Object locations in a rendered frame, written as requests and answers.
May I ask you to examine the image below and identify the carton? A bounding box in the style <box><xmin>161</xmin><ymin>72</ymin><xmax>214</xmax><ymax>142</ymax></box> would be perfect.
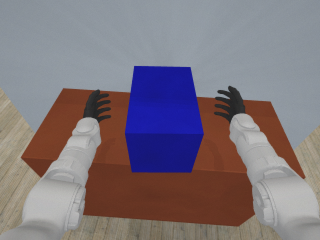
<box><xmin>125</xmin><ymin>66</ymin><xmax>204</xmax><ymax>173</ymax></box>

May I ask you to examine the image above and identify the pedestal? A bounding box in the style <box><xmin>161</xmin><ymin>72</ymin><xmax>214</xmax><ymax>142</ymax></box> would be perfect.
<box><xmin>21</xmin><ymin>88</ymin><xmax>306</xmax><ymax>227</ymax></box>

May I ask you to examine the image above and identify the robot left forearm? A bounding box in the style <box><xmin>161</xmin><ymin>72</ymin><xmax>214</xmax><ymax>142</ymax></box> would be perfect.
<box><xmin>22</xmin><ymin>117</ymin><xmax>102</xmax><ymax>222</ymax></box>

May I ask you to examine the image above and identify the right robot hand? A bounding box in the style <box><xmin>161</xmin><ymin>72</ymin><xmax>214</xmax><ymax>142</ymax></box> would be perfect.
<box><xmin>214</xmin><ymin>86</ymin><xmax>246</xmax><ymax>124</ymax></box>

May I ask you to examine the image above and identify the right robot upper arm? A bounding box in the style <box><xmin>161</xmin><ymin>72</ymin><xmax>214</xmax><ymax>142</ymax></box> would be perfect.
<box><xmin>252</xmin><ymin>175</ymin><xmax>320</xmax><ymax>240</ymax></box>

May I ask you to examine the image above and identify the left robot upper arm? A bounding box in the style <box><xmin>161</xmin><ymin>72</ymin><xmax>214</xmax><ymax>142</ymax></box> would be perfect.
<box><xmin>0</xmin><ymin>178</ymin><xmax>86</xmax><ymax>240</ymax></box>

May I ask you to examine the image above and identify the left robot hand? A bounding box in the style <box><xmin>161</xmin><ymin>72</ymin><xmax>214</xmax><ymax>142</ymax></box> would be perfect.
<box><xmin>83</xmin><ymin>89</ymin><xmax>111</xmax><ymax>123</ymax></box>

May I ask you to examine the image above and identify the robot right forearm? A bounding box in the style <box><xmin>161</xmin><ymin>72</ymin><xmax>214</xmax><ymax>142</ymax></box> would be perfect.
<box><xmin>229</xmin><ymin>113</ymin><xmax>320</xmax><ymax>217</ymax></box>

